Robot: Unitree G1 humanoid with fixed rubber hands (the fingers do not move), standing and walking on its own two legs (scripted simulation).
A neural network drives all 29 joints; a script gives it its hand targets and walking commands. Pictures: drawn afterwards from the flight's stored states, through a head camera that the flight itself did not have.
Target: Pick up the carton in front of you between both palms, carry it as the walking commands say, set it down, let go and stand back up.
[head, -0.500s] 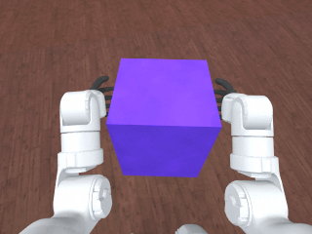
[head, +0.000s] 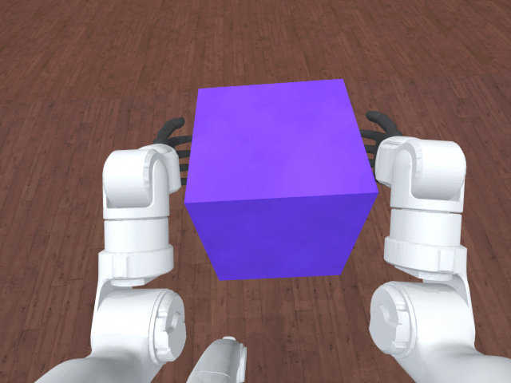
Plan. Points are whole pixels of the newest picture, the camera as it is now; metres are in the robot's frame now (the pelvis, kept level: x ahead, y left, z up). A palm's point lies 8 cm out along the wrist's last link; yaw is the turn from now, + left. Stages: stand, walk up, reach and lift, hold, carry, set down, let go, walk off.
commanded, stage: carry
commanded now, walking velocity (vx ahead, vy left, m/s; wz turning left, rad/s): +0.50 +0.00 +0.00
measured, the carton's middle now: (275, 189) +0.39 +0.03 +0.08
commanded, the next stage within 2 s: none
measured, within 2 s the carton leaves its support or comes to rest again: neither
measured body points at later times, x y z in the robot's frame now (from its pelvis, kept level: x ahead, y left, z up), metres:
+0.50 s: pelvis +0.31 +0.02 +0.04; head +0.34 +0.02 +0.49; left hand +0.71 +0.14 +0.20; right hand +0.68 -0.17 +0.20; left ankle +0.24 +0.12 -0.70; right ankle +0.44 -0.10 -0.65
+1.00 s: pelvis +0.62 +0.02 +0.06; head +0.63 +0.02 +0.51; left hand +1.01 +0.17 +0.23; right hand +1.01 -0.14 +0.23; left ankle +0.75 +0.10 -0.63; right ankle +0.49 -0.09 -0.65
